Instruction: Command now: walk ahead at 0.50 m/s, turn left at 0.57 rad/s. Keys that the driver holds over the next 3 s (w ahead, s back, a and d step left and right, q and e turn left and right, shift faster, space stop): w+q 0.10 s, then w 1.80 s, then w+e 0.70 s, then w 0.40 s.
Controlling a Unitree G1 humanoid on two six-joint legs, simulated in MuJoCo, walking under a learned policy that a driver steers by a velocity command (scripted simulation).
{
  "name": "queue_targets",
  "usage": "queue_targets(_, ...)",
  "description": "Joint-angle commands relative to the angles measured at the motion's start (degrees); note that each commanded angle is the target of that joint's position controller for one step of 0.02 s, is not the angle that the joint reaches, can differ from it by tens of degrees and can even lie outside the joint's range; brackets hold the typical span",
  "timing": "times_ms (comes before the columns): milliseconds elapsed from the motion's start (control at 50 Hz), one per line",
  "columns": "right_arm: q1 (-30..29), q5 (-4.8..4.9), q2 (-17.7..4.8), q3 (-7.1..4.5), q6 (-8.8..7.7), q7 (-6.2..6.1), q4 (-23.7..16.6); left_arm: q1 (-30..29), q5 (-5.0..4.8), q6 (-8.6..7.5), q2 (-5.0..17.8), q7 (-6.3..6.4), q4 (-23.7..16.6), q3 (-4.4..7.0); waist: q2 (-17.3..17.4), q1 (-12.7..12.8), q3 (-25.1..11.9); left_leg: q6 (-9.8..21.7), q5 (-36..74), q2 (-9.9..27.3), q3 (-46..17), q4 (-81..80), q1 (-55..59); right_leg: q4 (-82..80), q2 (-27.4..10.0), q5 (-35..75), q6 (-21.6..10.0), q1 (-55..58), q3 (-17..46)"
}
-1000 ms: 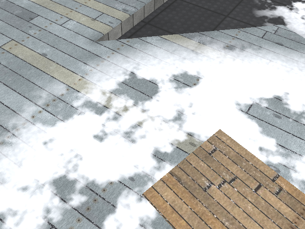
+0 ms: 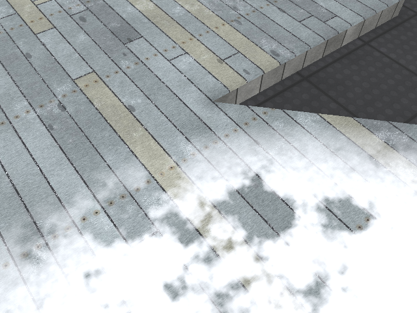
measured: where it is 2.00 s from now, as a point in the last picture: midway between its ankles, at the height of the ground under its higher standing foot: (181, 144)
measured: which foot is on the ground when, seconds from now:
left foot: down 0.00-0.40, up 0.42-0.88, down 0.90-1.00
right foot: up 0.00-0.36, down 0.38-0.92, up 0.94-1.00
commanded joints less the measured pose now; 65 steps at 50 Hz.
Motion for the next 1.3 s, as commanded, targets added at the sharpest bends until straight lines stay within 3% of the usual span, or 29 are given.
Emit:
queue_targets(20, 0.5, -0.98, -6.4, -1.46, -1.2, -0.84, -4.7, -0.9, 1.3, -1.16, 7.8, 0.24, -5.0, 2.02, 3.6, 0.4, -7.6, 11.3, 6.7, 15.2, -24.7, -18.9, 16.4, -3.9, -3.9, 5.9, -0.7, -14.5, 4.6)
queue_targets(100, 3.4, -0.29, -8.8, -2.16, -1.56, -2.27, -4.0, -4.9, 1.94, 0.43, 4.7, 0.31, -6.6, 1.24, 2.3, 0.0, -4.9, 10.9, 15.1, 12.5, -18.1, -20.6, 11.0, -16.3, -2.2, 14.9, 2.4, -14.2, 2.7)
queue_targets(180, 6.5, -0.08, -7.6, -1.7, -1.31, -2.94, -2.6, -11.7, 1.41, -0.02, 2.4, -0.9, -7.7, 0.01, 4.8, -3.3, -3.5, 7.1, 10.5, 9.5, -12.9, -20.6, 9.5, -32.8, 0.3, 30.9, 2.7, -9.4, 1.2)
queue_targets(280, 11.7, 0.04, -7.9, -1.63, -0.91, -2.9, 0.0, -17.4, 0.74, -1.01, 4.1, -2.33, -9.7, 0.12, 5.2, -5.7, -1.2, 6.8, 9.8, 13.8, -17.1, -16.7, 18.5, -39.7, 1.2, 29.1, 0.1, -11.9, 1.7)
queue_targets(340, 11.9, -0.15, -8.6, -1.91, -0.17, -3.2, 0.7, -14.9, 0.69, -1.47, 5.5, -2.63, -9.5, 0.58, 7.0, -3.9, -1.6, 5.6, 19.7, 15.8, -18.9, -12.7, 23.8, -41.5, 2.2, 21.5, -2.5, -9.7, 0.5)
queue_targets(380, 9.6, -0.31, -7.5, -1.33, 0.09, -3.13, -0.2, -3.2, 1.22, -1.79, 8.5, -2.19, -6.5, 2.18, 6.5, 2.4, -9.6, 3.1, 34.6, 11.4, -15.1, 0.4, 21.4, -42.8, 2.7, 23.9, -6.2, 8.3, -0.6)
queue_targets(400, 9.0, -1.23, -5.4, -0.29, 0.04, -3.17, -1.7, 6.8, 1.95, -1.75, 11.6, -1.88, -5.2, 2.84, 1.5, 6.5, -18.4, 1.0, 23.1, 7.5, -12.2, 16.3, 11.8, -40.7, -6.5, 25.2, -10.3, 24.8, 9.9)
queue_targets(420, 17.9, -0.04, -0.6, 1.01, -0.88, -2.92, -1.6, 11.7, 1.63, -1.14, 14.9, -2.31, -2.7, 3.92, -16.3, 3.1, -24.9, -3.7, -15.2, -2.1, -8.1, 36.2, -10.7, -45.1, -18.4, 13.9, -19.8, 44.3, 35.9)
queue_targets(440, 15.3, 0.52, -5.4, 0.47, -1.45, -2.8, -1.0, 12.1, -0.13, -0.92, 9.3, -2.54, -2.4, 2.47, -11.6, 5.3, -21.8, -3.6, -21.5, 0.2, -12.4, 41.8, -18.7, -50.4, -18.4, 0.9, -18.5, 43.6, 42.2)
queue_targets(460, 8.5, 1.06, -8.0, -0.32, -1.77, -2.58, -2.5, 8.2, -0.09, -0.59, 6.9, -2.25, -2.9, 1.67, -6.7, 5.8, -12.9, -3.4, -16.7, 3.0, -11.2, 42.5, -21.8, -51.7, -16.4, 0.3, -15.8, 36.2, 33.6)
queue_targets(480, 4.7, 0.56, -7.4, -0.09, -2.04, -2.61, -3.6, 4.5, 0.71, -0.13, 6.4, -2.06, -3.6, 1.22, -2.1, 4.4, -8.4, -3.4, -12.0, 5.8, -8.5, 40.1, -20.3, -52.9, -14.0, 5.6, -14.3, 28.4, 27.2)
queue_targets(500, 2.8, -0.33, -6.8, -0.25, -2.24, -2.51, -4.1, 2.5, 1.16, 0.05, 5.3, -2.06, -3.6, 0.8, -1.2, 3.1, -5.0, -3.8, -9.2, 7.4, -7.5, 36.4, -19.2, -54.4, -12.1, 11.8, -14.3, 22.5, 23.3)
queue_targets(520, 3.6, -0.53, -6.2, -0.39, -2.13, -2.36, -4.0, 1.7, 1.7, -0.12, 4.6, -1.98, -3.6, 0.4, -2.6, 1.5, -4.8, -3.9, -7.3, 9.0, -7.4, 33.9, -16.1, -55.5, -10.5, 16.4, -13.8, 19.1, 20.2)
queue_targets(580, 4.9, -0.49, -3.3, 0.24, -1.42, -2.25, -3.7, 2.2, 0.88, -0.47, 5.3, -1.84, -2.4, 0.5, -4.3, 0.0, -4.8, -5.3, -6.2, 10.2, -5.4, 27.5, -13.8, -58.5, -9.1, 23.9, -14.7, 15.2, 14.4)
queue_targets(680, -4.3, -0.75, -1.3, 1.35, -1.82, -1.86, -6.2, 4.5, 0.26, 0.3, 8.1, -0.98, -0.6, 1.15, -3.0, 2.5, -2.7, -6.6, 9.2, 9.9, -3.0, 9.5, -13.1, -60.8, -6.6, 28.4, -13.0, 13.9, 6.3)
queue_targets(760, -11.1, -0.08, -1.4, 1.51, -2.4, -0.94, -8.0, 9.1, -0.29, 1.09, 8.9, -0.86, 1.7, 1.19, -3.0, 5.1, -1.3, -6.1, 15.5, 7.8, -1.8, 0.7, -10.4, -59.7, -7.6, 27.3, -12.0, 16.6, 5.0)
queue_targets(820, -13.4, 0.07, -2.6, 1.18, -2.74, -0.11, -9.3, 10.3, -0.49, 2.07, 9.6, -0.62, 3.0, 1.44, -3.6, 4.5, -0.6, -4.1, 11.0, 7.1, -2.1, -2.6, -11.0, -56.9, -10.3, 30.1, -11.0, 22.2, 6.0)
queue_targets(860, -9.8, -0.1, -4.3, 0.41, -2.9, 0.05, -8.6, 9.3, -0.52, 2.69, 10.6, -0.29, 3.2, 1.76, -4.4, 1.7, -2.7, -2.4, 7.3, 5.6, -0.9, -4.3, -5.1, -51.9, -10.6, 39.7, -9.7, 24.3, 5.4)
queue_targets(880, -3.7, -0.37, -5.8, -0.57, -2.88, -0.17, -6.8, 8.3, -0.55, 2.99, 10.5, -0.13, 3.1, 1.63, -3.9, -1.9, -6.3, -1.0, 7.8, 4.0, 0.8, -6.0, 3.8, -44.8, -8.7, 47.7, -8.4, 23.2, 3.4)
queue_targets(900, 5.3, -0.69, -8.7, -1.88, -2.76, -0.69, -4.4, 8.2, 0.05, 3.06, 8.8, 0.06, 2.5, 0.86, -2.5, -5.8, -12.8, 1.2, 9.5, 6.3, -1.2, -4.5, 18.0, -33.3, -5.8, 45.9, -6.6, 17.3, 1.2)
queue_targets(920, 13.0, -2.01, -14.4, -3.12, -2.47, -1.18, -3.5, 12.6, 1.05, 2.29, 3.6, -0.09, 0.5, -0.93, 8.2, -6.0, -22.6, 8.6, 7.8, 21.0, -22.1, -3.5, 40.9, -11.4, 0.8, 25.2, -2.9, -2.8, -2.1)
queue_targets(940, 15.0, -0.76, -12.8, -2.77, -2.08, -0.94, -2.3, 14.4, 0.55, 1.16, 2.3, -0.47, 1.3, -1.61, 17.0, -5.7, -27.8, 14.1, -1.8, 26.9, -41.9, -12.1, 47.1, 1.2, 6.4, -8.5, -1.7, -15.2, 2.9)
queue_targets(960, 12.1, -0.27, -9.1, -1.41, -1.97, -0.88, -2.7, 10.1, -0.84, 0.35, 7.9, -0.92, 0.5, -0.12, 11.4, -6.2, -19.8, 11.5, -8.4, 24.9, -37.7, -14.2, 41.7, 5.7, 2.7, -7.7, -2.4, -21.5, 6.0)
queue_targets(980, 8.5, -0.39, -7.5, -0.83, -1.91, -1.0, -3.1, 5.2, -1.44, -0.06, 8.3, -1.12, -0.9, -0.04, 8.3, -5.3, -12.9, 9.5, -7.4, 22.6, -30.0, -15.5, 33.7, 4.6, 0.0, -2.8, -3.0, -22.7, 4.3)
queue_targets(1000, 5.0, -0.86, -6.3, -0.37, -1.96, -0.84, -3.2, 3.0, -0.76, -0.02, 7.7, -1.0, -1.3, -0.05, 4.7, -3.5, -8.2, 8.6, -3.1, 20.2, -24.6, -17.6, 25.6, 1.0, -2.0, 1.6, -2.7, -21.1, 3.1)
queue_targets(1020, 2.7, -1.25, -4.7, 0.1, -2.25, -0.7, -3.5, 3.0, 0.0, 0.45, 7.5, -0.82, -1.1, 0.34, 4.8, -1.6, -6.2, 7.8, 1.1, 18.4, -21.0, -19.4, 20.1, -2.4, -3.7, 4.7, -2.4, -18.1, 3.4)
queue_targets(1100, 1.9, -1.01, -5.7, -0.32, -3.54, -0.7, -2.0, 4.1, 0.58, 2.41, 4.2, -0.51, -0.6, -0.16, 5.0, 1.2, -4.3, 8.9, 9.5, 16.7, -13.8, -24.6, 12.4, -8.8, -5.0, 11.1, -0.4, -14.3, 2.9)
queue_targets(1220, 6.6, -0.54, -7.7, -0.68, -3.13, -1.93, 1.3, -7.6, 0.77, 1.68, 2.2, -1.18, -3.6, -0.93, 3.5, -2.2, -1.4, 6.3, 12.7, 13.8, -5.6, -26.0, 13.9, -29.2, -3.1, 29.2, 0.3, -14.6, 1.0)
queue_targets(1300, 11.2, -0.01, -8.6, -0.93, -2.21, -2.19, 4.2, -14.3, 0.14, 1.15, 2.3, -2.3, -6.0, -1.2, 3.4, -4.6, 0.2, 5.9, 11.7, 16.2, -5.8, -24.1, 20.1, -36.2, -1.5, 29.7, -0.5, -14.9, 0.3)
